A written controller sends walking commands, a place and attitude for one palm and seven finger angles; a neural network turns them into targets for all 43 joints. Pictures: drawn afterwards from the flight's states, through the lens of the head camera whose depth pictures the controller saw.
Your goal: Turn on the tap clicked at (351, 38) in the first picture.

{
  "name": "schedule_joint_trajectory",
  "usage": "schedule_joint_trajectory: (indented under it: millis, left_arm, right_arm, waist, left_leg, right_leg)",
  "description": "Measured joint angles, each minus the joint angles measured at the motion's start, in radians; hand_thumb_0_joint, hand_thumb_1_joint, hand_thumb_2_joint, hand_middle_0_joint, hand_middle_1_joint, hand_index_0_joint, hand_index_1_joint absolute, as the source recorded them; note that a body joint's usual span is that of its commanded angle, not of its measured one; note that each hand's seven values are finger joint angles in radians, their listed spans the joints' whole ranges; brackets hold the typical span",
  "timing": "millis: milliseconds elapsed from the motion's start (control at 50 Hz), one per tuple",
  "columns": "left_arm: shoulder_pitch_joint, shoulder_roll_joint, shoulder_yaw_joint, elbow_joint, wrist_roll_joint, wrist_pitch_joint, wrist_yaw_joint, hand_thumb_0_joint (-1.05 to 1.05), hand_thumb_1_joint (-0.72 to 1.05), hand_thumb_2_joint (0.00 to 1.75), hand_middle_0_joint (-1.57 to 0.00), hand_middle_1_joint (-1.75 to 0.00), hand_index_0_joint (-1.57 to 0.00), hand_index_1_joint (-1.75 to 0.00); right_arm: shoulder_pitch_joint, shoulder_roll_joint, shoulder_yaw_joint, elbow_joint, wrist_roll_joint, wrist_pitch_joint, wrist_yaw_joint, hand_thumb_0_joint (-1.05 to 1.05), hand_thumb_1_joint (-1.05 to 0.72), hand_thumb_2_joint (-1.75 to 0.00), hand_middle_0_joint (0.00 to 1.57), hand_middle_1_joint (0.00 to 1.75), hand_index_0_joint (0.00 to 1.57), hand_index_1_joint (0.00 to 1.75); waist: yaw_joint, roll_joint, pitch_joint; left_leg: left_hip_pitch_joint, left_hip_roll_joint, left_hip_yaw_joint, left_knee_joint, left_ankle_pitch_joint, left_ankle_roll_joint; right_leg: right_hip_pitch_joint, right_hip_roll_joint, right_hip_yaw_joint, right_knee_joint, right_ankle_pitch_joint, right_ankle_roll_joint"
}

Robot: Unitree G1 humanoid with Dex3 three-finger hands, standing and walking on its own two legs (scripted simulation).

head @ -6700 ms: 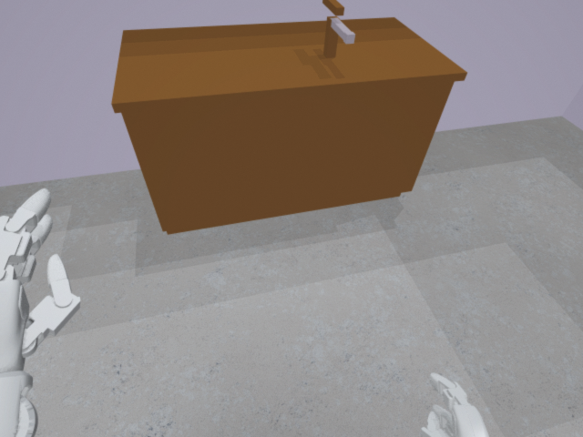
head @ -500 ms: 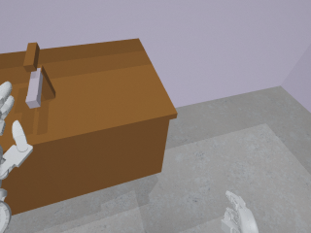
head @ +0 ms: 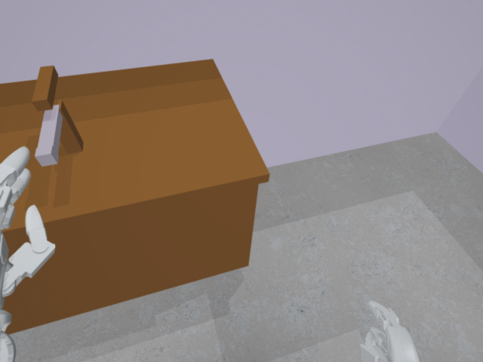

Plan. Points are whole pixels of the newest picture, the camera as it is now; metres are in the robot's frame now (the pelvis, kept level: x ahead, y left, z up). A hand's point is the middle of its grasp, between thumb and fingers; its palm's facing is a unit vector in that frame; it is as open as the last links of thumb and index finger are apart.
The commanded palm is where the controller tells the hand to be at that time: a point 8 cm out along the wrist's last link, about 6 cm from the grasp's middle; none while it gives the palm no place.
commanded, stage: come to a stop and stand still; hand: left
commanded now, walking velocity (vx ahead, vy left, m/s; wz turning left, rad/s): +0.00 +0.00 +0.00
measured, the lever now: (47, 155) +0.45 +0.41 +0.06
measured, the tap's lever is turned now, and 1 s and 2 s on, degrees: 0 0 0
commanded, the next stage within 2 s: look again from close up in 0.48 s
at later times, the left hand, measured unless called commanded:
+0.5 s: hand (50, 262) +0.20 +0.23 +0.16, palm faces +0.38 -0.83 -0.41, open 7.4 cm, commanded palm +0.14 +0.27 +0.18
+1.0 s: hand (46, 226) +0.25 +0.27 +0.15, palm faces +0.33 -0.86 -0.39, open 7.4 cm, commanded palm +0.18 +0.30 +0.18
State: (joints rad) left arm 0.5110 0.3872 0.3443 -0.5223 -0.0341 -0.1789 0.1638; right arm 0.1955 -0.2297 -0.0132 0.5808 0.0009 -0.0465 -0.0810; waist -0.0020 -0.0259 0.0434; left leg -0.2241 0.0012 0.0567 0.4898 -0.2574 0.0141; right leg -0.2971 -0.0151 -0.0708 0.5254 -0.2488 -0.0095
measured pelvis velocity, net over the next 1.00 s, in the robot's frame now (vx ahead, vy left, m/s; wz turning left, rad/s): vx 0.01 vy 0.02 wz -0.01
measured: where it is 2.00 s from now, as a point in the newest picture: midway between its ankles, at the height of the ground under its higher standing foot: outside the picture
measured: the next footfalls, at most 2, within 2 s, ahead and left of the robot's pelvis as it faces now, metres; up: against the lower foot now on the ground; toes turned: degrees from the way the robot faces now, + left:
right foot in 1.82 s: +0.15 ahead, +0.01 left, +0.00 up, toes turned -1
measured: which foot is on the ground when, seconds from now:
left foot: down 0.00-1.00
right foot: down 0.00-1.00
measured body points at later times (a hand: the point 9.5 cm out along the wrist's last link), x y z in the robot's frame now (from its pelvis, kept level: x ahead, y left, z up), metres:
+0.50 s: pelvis -0.02 -0.01 +0.00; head -0.01 -0.01 +0.45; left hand +0.17 +0.28 +0.18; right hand +0.12 -0.24 -0.09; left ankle +0.00 +0.11 -0.74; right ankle +0.03 -0.10 -0.74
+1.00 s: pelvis +0.01 +0.02 +0.01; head +0.05 +0.04 +0.45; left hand +0.22 +0.31 +0.17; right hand +0.18 -0.21 -0.07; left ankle +0.00 +0.11 -0.74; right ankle +0.03 -0.10 -0.74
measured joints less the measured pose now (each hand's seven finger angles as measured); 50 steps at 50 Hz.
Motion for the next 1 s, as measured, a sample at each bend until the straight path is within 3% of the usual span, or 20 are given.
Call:
schedule_joint_trajectory:
  millis: [80, 180, 260, 460, 580, 620, 660, 680, 740, 820, 900, 1000]
  left_arm:
    - [-0.034, 0.005, 0.006, 0.029, 0.006, -0.013, 0.003, 0.02, 0.89, 0.9, -0.21, -0.3, -0.22, -0.3]
    - [-0.063, -0.042, -0.019, 0.071, 0.008, -0.011, -0.001, 0.02, 0.89, 0.9, -0.21, -0.3, -0.21, -0.3]
    - [-0.057, -0.07, -0.048, 0.081, 0.005, 0.003, -0.007, 0.02, 0.89, 0.9, -0.21, -0.3, -0.21, -0.3]
    - [-0.054, -0.031, -0.033, 0.101, 0.008, 0.016, -0.01, 0.02, 0.89, 0.9, -0.21, -0.3, -0.22, -0.3]
    - [-0.038, -0.032, -0.027, 0.093, 0.008, 0.007, -0.008, 0.02, 0.89, 0.9, -0.21, -0.3, -0.21, -0.3]
    - [-0.183, 0.059, 0.012, 0.133, 0.066, -0.008, -0.064, 0.02, 0.89, 0.9, -0.22, -0.31, -0.22, -0.3]
    - [-0.359, 0.135, 0.078, 0.243, 0.048, -0.071, -0.086, 0.02, 0.88, 0.9, -0.22, -0.31, -0.22, -0.3]
    - [-0.391, 0.14, 0.109, 0.275, 0.024, -0.082, -0.086, 0.02, 0.88, 0.9, -0.22, -0.31, -0.22, -0.3]
    - [-0.311, 0.08, 0.128, 0.247, -0.025, -0.087, -0.078, 0.02, 0.89, 0.9, -0.21, -0.3, -0.21, -0.3]
    - [-0.111, -0.004, 0.011, 0.161, -0.012, -0.082, -0.106, 0.02, 0.9, 0.9, -0.2, -0.3, -0.21, -0.3]
    - [-0.053, -0.012, -0.035, 0.152, 0.005, -0.063, -0.121, 0.02, 0.89, 0.9, -0.21, -0.3, -0.22, -0.3]
    - [-0.129, -0.004, 0.014, 0.116, 0.002, -0.048, -0.095, 0.02, 0.88, 0.9, -0.22, -0.31, -0.22, -0.3]
  right_arm:
    - [0.021, 0.02, 0.012, 0.001, -0.003, -0.037, 0.001, 0.01, -0.91, -0.9, 0.2, 0.3, 0.2, 0.3]
    - [0.016, 0.04, 0.038, 0.027, -0.002, -0.048, 0.017, 0.01, -0.91, -0.9, 0.2, 0.3, 0.2, 0.3]
    - [0.019, 0.045, 0.045, 0.042, -0.008, -0.042, 0.025, 0.01, -0.91, -0.9, 0.2, 0.3, 0.21, 0.3]
    - [0.055, 0.032, 0.04, 0.042, -0.004, -0.024, 0.014, 0.01, -0.91, -0.9, 0.2, 0.3, 0.21, 0.3]
    - [0.058, 0.022, 0.033, 0.046, -0.001, -0.04, 0.015, 0.01, -0.91, -0.9, 0.2, 0.3, 0.21, 0.3]
    - [0.079, 0.024, 0.016, 0.04, -0.006, -0.077, 0.017, 0.01, -0.91, -0.9, 0.2, 0.3, 0.2, 0.3]
    - [0.063, 0.024, 0.018, 0.064, -0.003, -0.097, 0.035, 0.01, -0.91, -0.9, 0.2, 0.3, 0.2, 0.3]
    - [0.051, 0.019, 0.02, 0.065, 0.003, -0.098, 0.05, 0.01, -0.91, -0.9, 0.2, 0.3, 0.2, 0.3]
    - [0.039, 0.005, 0.012, 0.034, 0.021, -0.108, 0.087, 0.01, -0.91, -0.9, 0.2, 0.3, 0.21, 0.3]
    - [0.057, 0.006, 0.009, 0.002, 0.023, -0.119, 0.084, 0.01, -0.91, -0.9, 0.2, 0.3, 0.21, 0.3]
    - [0.071, 0.023, 0.023, -0.007, 0.011, -0.117, 0.064, 0.01, -0.91, -0.9, 0.2, 0.3, 0.2, 0.3]
    - [0.05, 0.036, 0.041, -0.002, -0.004, -0.125, 0.063, 0.01, -0.91, -0.9, 0.2, 0.3, 0.2, 0.3]
  waist:
    - [0.011, -0.003, -0.007]
    - [0.019, 0.033, -0.012]
    - [0.019, 0.054, -0.029]
    - [-0.005, 0.043, -0.03]
    - [-0.005, 0.042, -0.022]
    - [0.037, 0.037, 0.005]
    - [0.063, 0.022, 0.025]
    - [0.06, 0.023, 0.027]
    - [0.029, 0.042, 0.015]
    - [0.006, 0.042, -0.01]
    - [0.012, 0.007, -0.003]
    - [0.034, -0.02, 0.025]
  left_leg:
    - [-0.013, -0.002, -0.008, 0.002, 0.014, -0.002]
    - [-0.029, 0.023, -0.017, 0.031, 0.011, -0.016]
    - [-0.048, 0.028, -0.03, 0.042, -0.002, -0.021]
    - [-0.022, 0.013, -0.034, -0.044, 0.062, -0.011]
    - [-0.019, 0.01, -0.037, -0.044, 0.057, -0.013]
    - [-0.045, 0.018, -0.053, -0.005, 0.045, -0.015]
    - [-0.059, 0.018, -0.055, 0.013, 0.042, -0.02]
    - [-0.057, 0.02, -0.049, 0.014, 0.04, -0.019]
    - [-0.033, 0.018, -0.02, -0.013, 0.039, -0.009]
    - [0.003, 0.006, 0.006, -0.058, 0.037, 0.006]
    - [0.019, -0.005, 0.005, -0.07, 0.028, 0.016]
    - [0.027, -0.011, -0.01, -0.047, 0.001, 0.022]
  right_leg:
    - [0.01, 0.004, 0.016, 0.003, -0.012, 0.011]
    - [0.022, 0.029, 0.005, -0.034, 0.054, -0.026]
    - [0.019, 0.043, 0.006, -0.063, 0.076, -0.032]
    - [0.035, 0.043, 0.025, -0.126, 0.105, -0.01]
    - [0.037, 0.043, 0.027, -0.122, 0.106, -0.024]
    - [0.029, 0.05, 0.01, -0.11, 0.102, -0.025]
    - [0.01, 0.049, 0.007, -0.083, 0.095, -0.036]
    - [0.009, 0.051, 0.013, -0.082, 0.095, -0.036]
    - [0.023, 0.051, 0.043, -0.106, 0.103, -0.021]
    - [0.043, 0.04, 0.071, -0.133, 0.1, -0.006]
    - [0.057, 0.03, 0.07, -0.133, 0.083, 0.002]
    - [0.077, 0.024, 0.056, -0.123, 0.058, 0.008]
